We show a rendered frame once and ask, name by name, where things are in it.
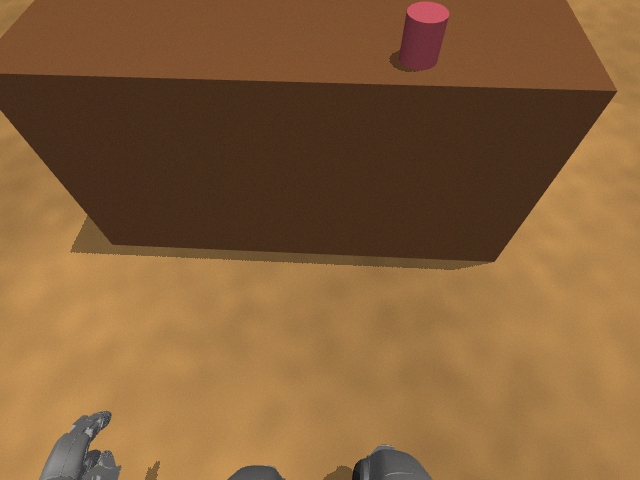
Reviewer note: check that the can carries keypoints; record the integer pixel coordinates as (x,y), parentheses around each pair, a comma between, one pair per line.
(423,33)

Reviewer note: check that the left robot hand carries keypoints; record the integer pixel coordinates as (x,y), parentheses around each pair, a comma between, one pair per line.
(70,457)

